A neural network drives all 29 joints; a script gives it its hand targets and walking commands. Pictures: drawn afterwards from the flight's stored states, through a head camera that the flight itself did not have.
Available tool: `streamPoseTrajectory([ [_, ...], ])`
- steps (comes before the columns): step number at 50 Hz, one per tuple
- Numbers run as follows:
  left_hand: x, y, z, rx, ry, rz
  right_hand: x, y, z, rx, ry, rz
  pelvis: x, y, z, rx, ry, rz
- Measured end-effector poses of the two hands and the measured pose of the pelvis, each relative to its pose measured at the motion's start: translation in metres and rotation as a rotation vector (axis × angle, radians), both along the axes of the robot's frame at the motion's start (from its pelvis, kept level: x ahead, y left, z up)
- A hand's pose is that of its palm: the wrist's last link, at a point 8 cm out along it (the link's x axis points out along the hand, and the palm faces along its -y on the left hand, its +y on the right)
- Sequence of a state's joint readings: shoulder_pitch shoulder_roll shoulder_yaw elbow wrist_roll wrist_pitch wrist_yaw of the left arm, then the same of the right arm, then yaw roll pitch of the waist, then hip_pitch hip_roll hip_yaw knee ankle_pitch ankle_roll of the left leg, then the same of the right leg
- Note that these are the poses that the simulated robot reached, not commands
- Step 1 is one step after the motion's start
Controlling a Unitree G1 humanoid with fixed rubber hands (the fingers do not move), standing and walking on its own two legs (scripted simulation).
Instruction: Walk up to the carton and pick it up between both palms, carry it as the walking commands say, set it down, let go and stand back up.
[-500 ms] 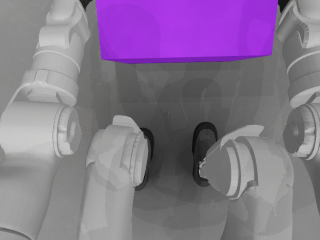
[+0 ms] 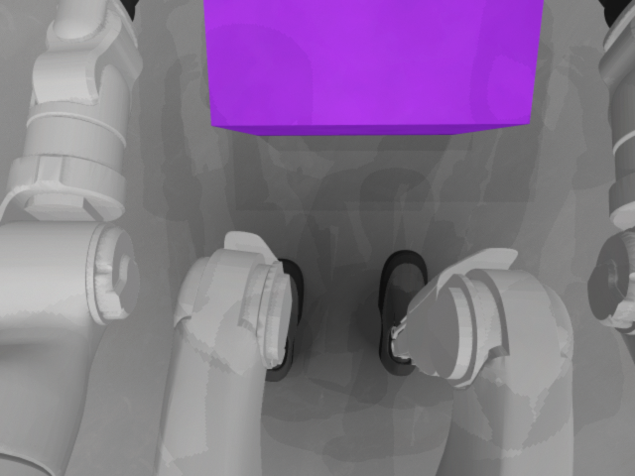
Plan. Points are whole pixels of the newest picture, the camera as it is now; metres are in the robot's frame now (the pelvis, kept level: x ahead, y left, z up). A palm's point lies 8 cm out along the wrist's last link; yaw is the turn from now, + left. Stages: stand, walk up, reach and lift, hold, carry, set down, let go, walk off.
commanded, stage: set down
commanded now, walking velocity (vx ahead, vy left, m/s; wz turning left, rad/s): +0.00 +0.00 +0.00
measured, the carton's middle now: (361, 34) +0.54 -0.01 -0.25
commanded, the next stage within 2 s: let go in 1.18 s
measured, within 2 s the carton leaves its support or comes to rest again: neither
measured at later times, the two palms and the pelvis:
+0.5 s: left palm out of the picture +0.55 +0.23 +0.02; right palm out of the picture +0.55 -0.25 +0.02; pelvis +0.01 +0.00 +0.11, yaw +0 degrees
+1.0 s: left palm out of the picture +0.54 +0.23 +0.17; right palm out of the picture +0.55 -0.25 +0.17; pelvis +0.03 -0.01 +0.25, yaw +0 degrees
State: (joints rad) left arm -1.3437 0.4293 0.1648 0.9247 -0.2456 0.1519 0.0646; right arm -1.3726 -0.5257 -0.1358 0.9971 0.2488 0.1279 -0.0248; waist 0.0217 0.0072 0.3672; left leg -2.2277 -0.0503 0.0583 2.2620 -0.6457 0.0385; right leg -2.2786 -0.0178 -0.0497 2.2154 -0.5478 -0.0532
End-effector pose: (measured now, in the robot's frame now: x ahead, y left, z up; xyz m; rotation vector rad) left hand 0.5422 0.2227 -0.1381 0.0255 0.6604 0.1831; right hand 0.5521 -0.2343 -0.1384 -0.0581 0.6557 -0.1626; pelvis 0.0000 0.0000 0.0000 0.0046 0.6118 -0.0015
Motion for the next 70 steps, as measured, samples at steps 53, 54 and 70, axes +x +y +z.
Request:
streamPoseTrajectory([
  [53,-0.004,0.011,0.328,0.011,-0.016,-0.029,-0.003,-0.017,0.324,0.023,-0.02,0.049,0.03,-0.008,0.262,0.01,0.171,-0.005],
  [54,-0.004,0.012,0.333,0.012,-0.016,-0.029,-0.003,-0.016,0.33,0.024,-0.019,0.05,0.031,-0.008,0.267,0.011,0.167,-0.006],
  [70,-0.034,0.013,0.349,0.075,0.054,-0.081,-0.031,-0.019,0.35,-0.049,0.049,0.075,0.049,-0.01,0.312,0.012,0.133,-0.002],
])
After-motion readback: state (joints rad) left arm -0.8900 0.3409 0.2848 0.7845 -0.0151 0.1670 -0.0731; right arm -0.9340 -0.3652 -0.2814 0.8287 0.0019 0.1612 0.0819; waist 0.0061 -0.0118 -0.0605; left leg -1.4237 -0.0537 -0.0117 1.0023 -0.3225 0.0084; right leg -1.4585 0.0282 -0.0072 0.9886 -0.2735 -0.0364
